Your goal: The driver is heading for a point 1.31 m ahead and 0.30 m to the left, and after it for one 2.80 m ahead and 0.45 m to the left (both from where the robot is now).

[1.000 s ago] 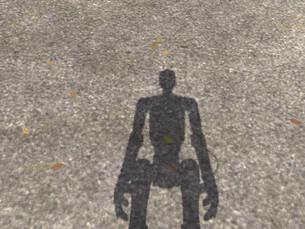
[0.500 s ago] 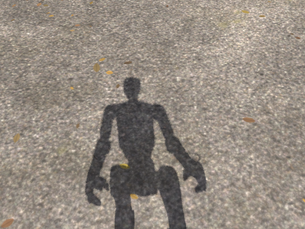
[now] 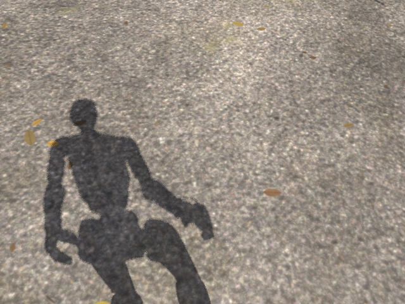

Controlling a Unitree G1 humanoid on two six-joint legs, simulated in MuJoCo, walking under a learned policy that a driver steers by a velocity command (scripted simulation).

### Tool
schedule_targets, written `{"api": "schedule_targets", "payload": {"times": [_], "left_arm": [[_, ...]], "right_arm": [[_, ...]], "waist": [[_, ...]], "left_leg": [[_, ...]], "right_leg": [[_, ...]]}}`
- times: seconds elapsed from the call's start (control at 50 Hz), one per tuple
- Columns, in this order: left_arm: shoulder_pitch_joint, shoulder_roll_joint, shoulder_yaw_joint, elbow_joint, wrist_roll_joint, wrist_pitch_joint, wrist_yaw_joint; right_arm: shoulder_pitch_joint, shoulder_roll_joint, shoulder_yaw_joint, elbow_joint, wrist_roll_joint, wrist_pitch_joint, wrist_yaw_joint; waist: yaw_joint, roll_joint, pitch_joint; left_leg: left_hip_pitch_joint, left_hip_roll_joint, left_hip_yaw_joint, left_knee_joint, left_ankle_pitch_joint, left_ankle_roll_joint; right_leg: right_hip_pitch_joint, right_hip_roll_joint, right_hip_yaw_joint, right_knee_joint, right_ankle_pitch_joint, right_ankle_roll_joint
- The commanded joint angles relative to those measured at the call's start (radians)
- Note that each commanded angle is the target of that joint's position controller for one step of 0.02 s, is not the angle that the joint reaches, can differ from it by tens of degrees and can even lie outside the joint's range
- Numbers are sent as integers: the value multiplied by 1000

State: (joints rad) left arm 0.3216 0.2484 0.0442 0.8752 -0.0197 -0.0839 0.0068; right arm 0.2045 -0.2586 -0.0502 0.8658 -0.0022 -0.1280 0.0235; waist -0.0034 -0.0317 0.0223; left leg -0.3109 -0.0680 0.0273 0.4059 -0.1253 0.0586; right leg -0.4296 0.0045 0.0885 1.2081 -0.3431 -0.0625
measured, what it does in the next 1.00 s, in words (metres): walks ahead, turning left: right foot, then left foot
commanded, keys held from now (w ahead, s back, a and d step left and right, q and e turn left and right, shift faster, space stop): w+q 0.90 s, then no key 0.06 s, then e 0.04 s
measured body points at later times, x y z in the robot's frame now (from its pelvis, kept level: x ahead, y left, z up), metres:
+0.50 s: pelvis +0.27 -0.05 +0.01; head +0.29 -0.06 +0.45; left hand +0.34 +0.24 -0.10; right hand +0.39 -0.31 -0.13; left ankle +0.20 +0.09 -0.65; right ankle +0.31 -0.15 -0.74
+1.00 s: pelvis +0.49 +0.09 -0.01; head +0.52 +0.12 +0.44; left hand +0.45 +0.39 -0.13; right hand +0.75 -0.07 -0.10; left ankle +0.51 +0.17 -0.74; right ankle +0.49 -0.09 -0.64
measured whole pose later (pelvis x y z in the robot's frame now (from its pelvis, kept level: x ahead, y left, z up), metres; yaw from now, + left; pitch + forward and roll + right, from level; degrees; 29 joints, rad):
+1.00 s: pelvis +0.49 +0.09 -0.01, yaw +29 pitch +2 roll +0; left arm 0.21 0.29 0.05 0.80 -0.01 -0.11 0.01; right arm 0.19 -0.28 -0.07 0.68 0.00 -0.05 0.04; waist 0.01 -0.02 0.06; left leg -0.38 -0.08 0.03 0.52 -0.17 0.09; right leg -0.46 -0.08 0.02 1.23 -0.40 0.01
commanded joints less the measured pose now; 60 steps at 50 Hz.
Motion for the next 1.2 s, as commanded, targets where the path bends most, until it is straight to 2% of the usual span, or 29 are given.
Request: {"api": "schedule_targets", "payload": {"times": [0.02, 0.1, 0.16, 0.22, 0.26, 0.3, 0.32, 0.34, 0.36, 0.38, 0.4, 0.42, 0.48, 0.56, 0.66, 0.76, 0.8, 0.82, 0.84, 0.86, 0.88, 0.9, 0.92, 0.94, 0.96, 0.98, 1.08, 1.14, 1.2], "left_arm": [[23, 52, 15, -71, 10, -10, 2], [-124, 33, 1, -136, 30, -18, 7], [-240, 31, -6, -162, 20, -28, -2], [-326, 54, -4, -191, 6, -37, -13], [-337, 88, 7, -204, 2, -46, -19], [-260, 123, 25, -188, 3, -54, -17], [-141, 163, 44, -160, 10, -57, -10], [40, 237, 65, -140, 23, -57, 0], [105, 307, 82, -117, 31, -40, -5], [87, 202, 60, -127, 30, -40, -10], [30, 140, 42, -137, 22, -42, -11], [-40, 114, 32, -143, 22, -41, -15], [-115, 81, 27, -125, 29, -43, -19], [-87, 121, 46, -87, 29, -51, -10], [-63, 167, 57, -65, 24, -36, 3], [0, 206, 68, -33, 2, -8, 5], [-9, 235, 75, -35, -3, 6, 9], [-14, 252, 80, -38, -6, 13, 13], [-30, 256, 79, -43, -9, 22, 17], [-20, 234, 69, -56, 2, 20, 22], [55, 91, 25, -112, 44, 0, 10], [6, 119, 18, -140, 15, -47, -4], [-102, 184, 36, -167, -25, -66, -12], [-107, 172, 29, -165, -23, -71, -8], [-96, 171, 32, -145, 3, -63, 3], [-68, 181, 40, -129, 16, -46, 6], [-24, 103, 25, -103, 21, 14, 11], [-92, 84, 15, -113, 15, 15, 2], [-164, 96, 17, -143, 7, 14, -14]], "right_arm": [[19, -65, -5, -31, -3, -10, 6], [92, -129, -19, -7, 14, 2, -10], [142, -152, -23, 3, 25, 15, -20], [210, -153, -21, 22, 34, 27, -24], [215, -157, -23, 22, 36, 37, -30], [197, -161, -25, 13, 32, 48, -35], [187, -136, -17, 0, 25, 49, -35], [162, -71, 4, -36, 5, 45, -32], [289, 21, 30, -68, 28, 28, -32], [278, -86, 6, -51, 49, 25, -35], [202, -137, -12, -62, 53, 30, -36], [169, -125, -15, -65, 44, 39, -38], [139, -71, -20, -89, 34, 70, -27], [74, -49, -20, -140, 26, 88, -18], [-86, -37, -9, -204, 23, 81, 13], [-214, -50, -9, -283, 27, 83, 41], [-192, -75, -22, -298, 25, 87, 46], [-132, -99, -37, -291, 24, 90, 44], [9, -139, -62, -256, 27, 92, 39], [186, -212, -101, -208, 27, 99, 20], [206, -339, -124, -202, 32, 100, 2], [229, -308, -105, -241, 23, 83, 6], [190, -232, -81, -233, 8, 70, 12], [129, -190, -68, -236, 8, 63, 12], [46, -151, -56, -249, 9, 61, 11], [-5, -110, -42, -259, 2, 61, 9], [-16, -123, -35, -200, -11, 37, -6], [-23, -116, -29, -174, -16, 46, -23], [-4, -140, -33, -143, -20, 59, -36]], "waist": [[22, 92, -36], [-3, 74, 6], [-38, 89, 12], [-64, 106, 14], [-47, 119, 9], [10, 129, -21], [66, 116, -88], [142, 1, -235], [86, -316, -352], [97, -219, -299], [93, -126, -182], [62, -60, -127], [9, -86, -35], [2, -31, -6], [48, -17, 31], [77, -20, 69], [43, -50, 32], [3, -70, -15], [-81, -59, -89], [-159, -6, -181], [-71, 279, -242], [-97, 243, -432], [-121, 151, -309], [-76, 101, -207], [-27, 34, -143], [10, 42, -130], [51, 73, -110], [19, 97, -98], [-21, 100, -86]], "left_leg": [[125, 268, -321, -262, 32, 191], [88, 248, -251, -293, 117, 205], [63, 208, -199, -267, 123, 166], [104, 233, -243, -222, 72, 154], [151, 258, -299, -174, 20, 133], [155, 245, -315, -81, 39, 104], [106, 192, -286, 57, 91, 76], [-48, 110, -206, 369, -59, 35], [-382, 5, -99, 673, -433, -7], [-485, 65, -177, 834, -430, -11], [-510, 100, -179, 867, -336, -7], [-466, 138, -160, 851, -254, -17], [-381, 191, -134, 774, -142, -33], [-437, 198, -139, 678, -34, -49], [-405, 184, -72, 405, 166, -37], [-406, 161, 0, 274, 67, 8], [-306, 106, 57, 254, -34, 46], [-206, 63, 88, 251, -81, 68], [-15, 10, 111, 192, -50, 100], [292, 19, 31, 161, -8, 143], [637, 296, -479, 106, -73, 291], [735, 423, -896, -87, -221, 400], [662, 406, -749, -109, -62, 333], [505, 370, -577, -83, 142, 294], [348, 327, -442, -66, 337, 255], [245, 298, -348, -75, 465, 232], [93, 250, -123, -136, 744, 201], [112, 207, -17, -149, 676, 144], [189, 240, -3, -147, 620, 133]], "right_leg": [[-169, -118, 10, -47, 65, 4], [-208, -122, -32, -324, 209, 48], [-112, -68, -57, -549, 365, 72], [-58, -37, -50, -647, 392, 82], [-14, -32, -32, -712, 346, 69], [118, -24, -44, -764, 278, 44], [291, -53, -27, -775, 256, 12], [552, -241, 143, -765, 227, -53], [817, -454, 547, -854, 79, -194], [757, -440, 622, -901, -35, -194], [639, -405, 457, -908, 18, -152], [521, -354, 329, -933, 116, -127], [333, -269, 108, -1025, 266, -107], [331, -278, -29, -1061, 436, -132], [357, -264, -175, -1068, 433, -105], [487, -307, -238, -1008, 486, -74], [513, -307, -275, -903, 763, -53], [513, -300, -293, -796, 934, -42], [470, -271, -322, -606, 1021, -21], [275, -231, -328, -338, 867, 21], [-189, -70, -302, 43, -39, 85], [-334, 21, -34, 222, -260, 85], [-419, -32, 7, 228, -173, 68], [-384, -75, -10, 154, -94, 56], [-311, -117, -19, 79, -46, 65], [-227, -144, -18, 27, -29, 70], [-111, -126, -51, -175, 141, 104], [-78, -108, -62, -384, 334, 94], [-89, -85, -65, -495, 399, 86]]}}
Velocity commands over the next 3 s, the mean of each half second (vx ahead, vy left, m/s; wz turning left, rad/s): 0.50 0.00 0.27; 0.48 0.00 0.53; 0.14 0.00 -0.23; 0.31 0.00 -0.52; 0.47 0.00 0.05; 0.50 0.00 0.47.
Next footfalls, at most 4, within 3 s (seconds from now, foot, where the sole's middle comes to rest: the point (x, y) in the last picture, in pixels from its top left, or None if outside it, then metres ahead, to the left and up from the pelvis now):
0.34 right None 0.35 -0.14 -0.77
0.86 left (151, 283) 0.55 0.19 -0.77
1.38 right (183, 221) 0.78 0.09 -0.77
1.78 left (121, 236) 0.71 0.31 -0.77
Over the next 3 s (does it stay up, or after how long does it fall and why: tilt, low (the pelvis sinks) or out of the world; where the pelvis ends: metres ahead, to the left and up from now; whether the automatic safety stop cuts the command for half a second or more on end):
stays up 1.27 0.26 0.01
